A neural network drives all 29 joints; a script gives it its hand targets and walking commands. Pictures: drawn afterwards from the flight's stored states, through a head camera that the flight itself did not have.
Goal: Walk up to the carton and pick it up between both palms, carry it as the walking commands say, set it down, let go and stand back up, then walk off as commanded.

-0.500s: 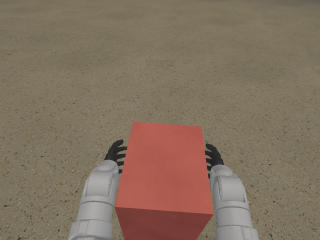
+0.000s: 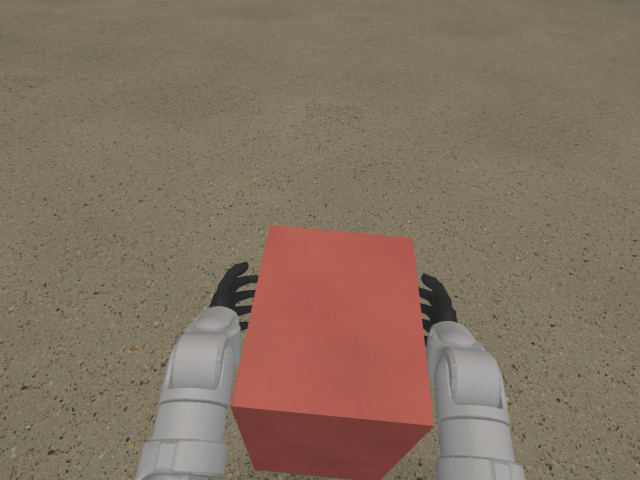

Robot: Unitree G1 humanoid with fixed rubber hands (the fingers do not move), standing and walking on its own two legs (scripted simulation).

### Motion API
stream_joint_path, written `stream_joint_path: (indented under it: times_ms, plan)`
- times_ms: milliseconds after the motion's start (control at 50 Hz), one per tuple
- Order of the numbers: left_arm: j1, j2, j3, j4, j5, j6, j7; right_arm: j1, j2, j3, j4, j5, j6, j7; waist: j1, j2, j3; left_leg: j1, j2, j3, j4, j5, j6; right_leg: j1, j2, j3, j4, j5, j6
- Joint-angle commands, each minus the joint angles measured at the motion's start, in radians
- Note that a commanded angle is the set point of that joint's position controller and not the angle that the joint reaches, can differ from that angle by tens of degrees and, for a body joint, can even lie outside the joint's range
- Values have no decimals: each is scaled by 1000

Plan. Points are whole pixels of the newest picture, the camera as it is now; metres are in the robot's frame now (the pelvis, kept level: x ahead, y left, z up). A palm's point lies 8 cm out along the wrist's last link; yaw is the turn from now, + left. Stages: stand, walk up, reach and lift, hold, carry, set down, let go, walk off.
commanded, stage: carry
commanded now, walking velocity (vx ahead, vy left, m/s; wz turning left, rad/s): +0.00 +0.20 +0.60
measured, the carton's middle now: (327, 362) +0.28 -0.01 -0.01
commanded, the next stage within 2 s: none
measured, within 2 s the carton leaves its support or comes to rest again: neither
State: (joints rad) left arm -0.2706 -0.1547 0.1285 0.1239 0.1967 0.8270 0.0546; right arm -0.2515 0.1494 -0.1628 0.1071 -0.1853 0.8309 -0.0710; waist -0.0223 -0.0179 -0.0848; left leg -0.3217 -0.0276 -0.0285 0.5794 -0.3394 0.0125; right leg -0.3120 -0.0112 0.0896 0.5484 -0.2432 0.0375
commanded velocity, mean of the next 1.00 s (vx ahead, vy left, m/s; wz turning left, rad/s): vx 0.00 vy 0.20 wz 0.60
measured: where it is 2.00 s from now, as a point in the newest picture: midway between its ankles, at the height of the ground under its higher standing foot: outside the picture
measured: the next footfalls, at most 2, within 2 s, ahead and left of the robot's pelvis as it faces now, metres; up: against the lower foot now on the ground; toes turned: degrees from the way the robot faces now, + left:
right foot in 0.30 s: +0.03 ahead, -0.07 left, +0.00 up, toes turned -3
left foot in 0.60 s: -0.01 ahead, +0.27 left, +0.00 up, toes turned +23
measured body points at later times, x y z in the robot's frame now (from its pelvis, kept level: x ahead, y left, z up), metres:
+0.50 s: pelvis -0.04 +0.07 +0.00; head -0.03 +0.07 +0.45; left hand +0.19 +0.25 +0.08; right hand +0.25 -0.02 +0.08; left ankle -0.04 +0.21 -0.68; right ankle -0.01 -0.07 -0.73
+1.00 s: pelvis -0.12 +0.19 +0.00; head -0.12 +0.16 +0.44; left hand +0.05 +0.42 +0.08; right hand +0.17 +0.18 +0.07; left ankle -0.13 +0.28 -0.67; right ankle -0.06 +0.10 -0.73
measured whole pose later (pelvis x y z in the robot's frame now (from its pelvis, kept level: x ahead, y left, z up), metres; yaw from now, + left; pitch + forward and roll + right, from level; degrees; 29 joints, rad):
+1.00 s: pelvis -0.12 +0.19 +0.00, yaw +28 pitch +3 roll +2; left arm -0.01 -0.13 -0.01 -0.44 0.03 1.18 0.18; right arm -0.03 0.13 0.01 -0.46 -0.05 1.22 -0.20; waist -0.01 0.03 -0.11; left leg -0.63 -0.06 0.09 1.07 -0.39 0.02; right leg -0.36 -0.13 -0.21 0.63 -0.32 -0.02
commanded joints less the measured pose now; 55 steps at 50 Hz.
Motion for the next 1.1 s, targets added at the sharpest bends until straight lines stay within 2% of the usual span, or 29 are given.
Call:
stream_joint_path:
  times_ms: [0,20,40,60,80,140,260,280,300,320,360,420,540,560,580,600,620,640,680,740,820,860,880,900,920,940,960,1000,1080]
  plan:
    - [-430,-957,-602,-196,-291,11,-176,-558,985,713,-193,358,19,225,32,-141,-309,42,7,38,-60,36,24,82,-250,110,-41,433,-80]
    - [-423,-948,-620,-235,-302,29,-166,-539,977,717,-220,368,38,215,27,-99,-324,90,28,11,-84,100,31,37,-234,61,24,425,-50]
    - [-415,-937,-637,-275,-312,49,-155,-505,955,718,-244,370,56,204,21,17,-335,152,113,-98,-117,234,57,-52,-185,-7,138,303,-14]
    - [-393,-922,-644,-300,-314,72,-143,-449,928,713,-250,358,78,189,16,193,-330,212,248,-261,-118,505,113,-198,-101,-91,273,18,29]
    - [-390,-917,-662,-336,-330,96,-134,-409,924,714,-274,351,95,172,12,268,-314,195,306,-306,-116,685,191,-258,-49,-139,387,-329,34]
    - [-353,-919,-729,-459,-399,150,-113,-353,915,732,-427,368,146,123,15,133,-319,160,272,-241,-89,681,224,-288,-65,-128,504,-291,31]
    - [-198,-884,-720,-641,-466,274,-46,-213,873,740,-641,385,272,28,33,123,-373,27,158,-149,11,551,134,58,-43,-212,-15,-68,14]
    - [-162,-865,-697,-647,-457,291,-38,-194,854,733,-653,389,290,18,46,42,-375,-129,119,-102,108,375,89,240,-144,-114,-138,38,-14]
    - [-130,-827,-679,-645,-441,303,-30,-155,836,733,-672,380,310,12,40,-324,-356,-413,-22,52,339,-124,9,368,-502,259,-192,451,-141]
    - [-128,-847,-683,-685,-449,308,-20,-213,844,758,-737,410,315,13,39,-333,-329,-481,47,56,541,-267,-13,338,-601,274,-146,647,-242]
    - [-127,-842,-653,-683,-430,322,-13,-264,862,769,-732,444,329,16,33,-92,-263,-425,91,2,628,-152,-10,220,-503,125,-118,566,-189]
    - [-139,-823,-643,-730,-426,323,-6,-243,875,759,-727,458,338,19,29,-147,-205,-333,85,77,484,-66,-39,165,-393,-99,-98,485,-106]
    - [-53,-767,-633,-696,-398,352,20,-154,809,710,-676,430,368,5,35,-243,-226,-140,56,189,14,-6,-18,169,-412,-206,-29,480,-61]
    - [-54,-765,-635,-691,-395,355,22,-130,801,701,-659,422,371,7,23,-187,-245,-47,26,201,-105,70,-14,143,-375,-249,55,390,-24]
    - [-49,-756,-636,-684,-389,356,21,-109,789,691,-641,413,373,10,17,-56,-257,91,20,182,-162,117,-14,37,-329,-288,186,227,17]
    - [-63,-736,-641,-683,-388,359,17,-104,773,676,-621,399,375,13,7,119,-226,208,179,-37,-180,363,42,-196,-263,-295,326,-178,71]
    - [-132,-756,-687,-733,-416,362,11,-95,774,656,-609,393,367,11,-8,383,-233,244,365,-332,-164,652,173,-402,-147,-291,515,-492,93]
    - [-143,-789,-701,-714,-427,361,5,-119,800,666,-637,402,361,13,5,287,-262,232,343,-272,-133,751,207,-377,-155,-186,646,-462,69]
    - [-169,-858,-737,-706,-464,354,-17,-152,850,684,-664,398,341,19,19,196,-267,159,284,-172,-123,599,205,-361,-159,-159,704,-351,58]
    - [-196,-914,-757,-738,-492,329,-34,-161,902,703,-690,394,318,29,20,159,-268,89,218,-119,-136,410,186,-272,-135,-181,566,-245,42]
    - [-136,-881,-719,-719,-472,331,-32,-154,880,732,-709,401,325,27,15,160,-286,7,224,-201,-218,285,173,-93,-65,-213,289,-214,5]
    - [-111,-865,-690,-700,-463,336,-32,-158,872,747,-707,409,336,24,31,133,-288,-90,178,-160,-207,261,107,113,-57,-239,31,-130,-21]
    - [-86,-854,-666,-682,-453,338,-32,-166,868,755,-703,413,342,23,53,48,-303,-218,124,-103,-120,169,47,305,-134,-180,-163,-79,-40]
    - [-74,-832,-642,-648,-431,340,-29,-150,860,760,-695,408,352,24,54,-323,-291,-392,-1,40,216,-90,6,342,-484,205,-271,-90,-152]
    - [-75,-837,-635,-644,-425,338,-28,-208,842,763,-730,414,352,28,40,-377,-190,-515,31,78,525,-202,-15,213,-671,302,-318,134,-259]
    - [-99,-844,-635,-670,-426,336,-29,-248,853,763,-730,435,348,32,30,-153,-159,-466,92,-18,670,-156,-7,129,-609,210,-265,172,-240]
    - [-116,-833,-630,-678,-422,336,-31,-248,850,764,-713,443,350,35,25,-47,-155,-435,104,-21,711,-87,-6,95,-542,93,-243,126,-191]
    - [-137,-819,-628,-698,-419,335,-30,-221,859,761,-690,444,355,35,16,-68,-133,-406,116,27,643,6,-26,133,-424,-104,-183,206,-106]
    - [-110,-783,-622,-692,-415,346,-21,-207,849,749,-668,431,364,15,24,-203,-145,-266,81,130,411,-53,-45,114,-404,-239,-134,395,-70]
